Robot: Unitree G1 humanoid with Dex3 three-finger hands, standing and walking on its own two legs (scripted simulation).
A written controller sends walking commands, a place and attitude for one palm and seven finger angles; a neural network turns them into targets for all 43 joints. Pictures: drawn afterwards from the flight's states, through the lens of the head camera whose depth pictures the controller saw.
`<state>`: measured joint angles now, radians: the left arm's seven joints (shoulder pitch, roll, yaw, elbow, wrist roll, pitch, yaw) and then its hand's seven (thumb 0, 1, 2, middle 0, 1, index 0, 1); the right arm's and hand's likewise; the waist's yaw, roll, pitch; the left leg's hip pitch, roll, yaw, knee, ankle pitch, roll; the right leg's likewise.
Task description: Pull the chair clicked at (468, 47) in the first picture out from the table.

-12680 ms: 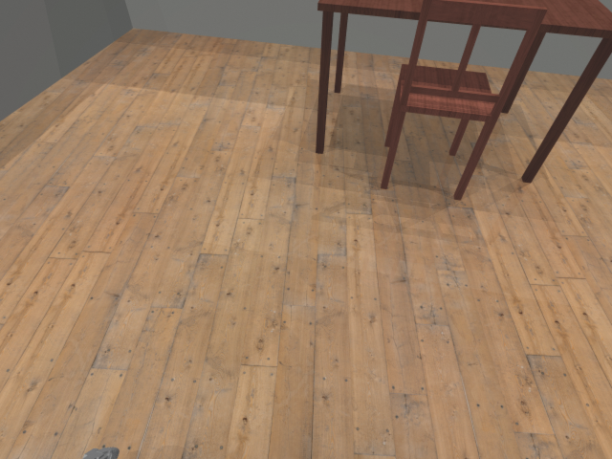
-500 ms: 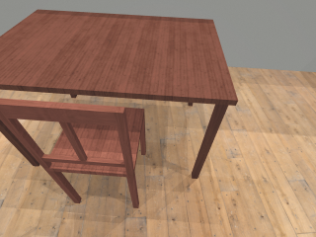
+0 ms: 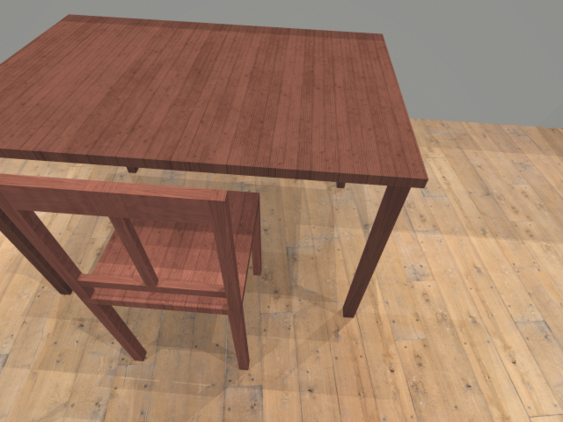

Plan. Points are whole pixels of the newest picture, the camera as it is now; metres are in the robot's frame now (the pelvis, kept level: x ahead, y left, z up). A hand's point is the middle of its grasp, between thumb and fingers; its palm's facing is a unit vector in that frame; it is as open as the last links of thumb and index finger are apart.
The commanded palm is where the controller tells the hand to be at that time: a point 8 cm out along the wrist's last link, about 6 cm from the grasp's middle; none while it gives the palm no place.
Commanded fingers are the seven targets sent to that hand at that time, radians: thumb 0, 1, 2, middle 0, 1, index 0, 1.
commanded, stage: look again from close up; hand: left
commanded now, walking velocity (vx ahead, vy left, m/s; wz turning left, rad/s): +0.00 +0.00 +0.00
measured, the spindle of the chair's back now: (136, 252) +0.43 +0.32 -0.10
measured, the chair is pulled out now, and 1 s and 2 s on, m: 0.00 0.00 0.00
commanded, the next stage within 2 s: raise the hand toward the chair's back in 0.68 s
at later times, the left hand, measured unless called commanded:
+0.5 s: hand out of the picture -0.02 +0.16 -0.18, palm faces +0.03 -0.98 -0.17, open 7.4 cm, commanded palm none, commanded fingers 0.00 0.90 0.90 -0.20 -0.30 -0.20 -0.30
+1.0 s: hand (156, 381) +0.18 +0.19 -0.03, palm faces +0.19 -0.98 -0.07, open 7.7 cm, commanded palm +0.11 +0.22 -0.07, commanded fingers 0.00 0.62 0.78 -0.17 -0.26 -0.17 -0.26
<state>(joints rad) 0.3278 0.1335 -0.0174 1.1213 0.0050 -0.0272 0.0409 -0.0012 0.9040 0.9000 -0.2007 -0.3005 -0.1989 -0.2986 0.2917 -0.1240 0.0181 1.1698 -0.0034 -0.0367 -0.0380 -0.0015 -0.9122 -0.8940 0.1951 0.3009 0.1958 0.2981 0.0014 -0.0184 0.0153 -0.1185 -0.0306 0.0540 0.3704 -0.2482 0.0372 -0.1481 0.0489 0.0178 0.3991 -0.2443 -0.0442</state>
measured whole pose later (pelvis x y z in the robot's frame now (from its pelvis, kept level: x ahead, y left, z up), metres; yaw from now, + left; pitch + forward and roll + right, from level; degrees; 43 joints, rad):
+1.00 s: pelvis -0.03 +0.00 -0.03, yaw +4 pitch +5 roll +0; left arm 0.34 0.18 0.03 0.24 -0.20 -0.26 0.01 0.03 0.87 0.86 -0.19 -0.29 -0.18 -0.28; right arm 0.30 -0.28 -0.02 0.76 0.02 -0.28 -0.05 0.01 -0.92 -0.89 0.20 0.30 0.20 0.30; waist -0.05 0.04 -0.09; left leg -0.46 -0.06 0.01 0.72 -0.36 0.05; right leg -0.46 0.01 -0.05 0.74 -0.38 -0.04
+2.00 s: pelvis -0.04 +0.02 -0.09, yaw +3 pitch +16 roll -3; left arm 0.38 0.26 0.15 0.01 -0.27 -0.41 -0.28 -0.01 -0.33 0.38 -0.08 -0.11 -0.08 -0.11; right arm 0.21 -0.25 0.00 0.50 0.03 -0.19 -0.04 0.01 -0.91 -0.89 0.20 0.30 0.20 0.30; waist -0.02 0.02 -0.16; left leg -0.92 -0.03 -0.01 1.17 -0.53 0.06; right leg -0.88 0.03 -0.09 1.11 -0.51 -0.03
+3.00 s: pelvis -0.04 +0.02 -0.08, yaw +4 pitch +16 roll -3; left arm 0.29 0.30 0.21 0.09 -0.31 -0.37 -0.35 -0.02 -0.50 0.30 -0.06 -0.08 -0.06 -0.08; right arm 0.23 -0.24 0.03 0.51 0.04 -0.18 -0.04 0.01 -0.91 -0.89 0.20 0.30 0.20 0.30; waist -0.02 0.04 -0.15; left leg -0.88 -0.03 -0.02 1.12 -0.51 0.06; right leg -0.84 0.03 -0.09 1.05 -0.49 -0.03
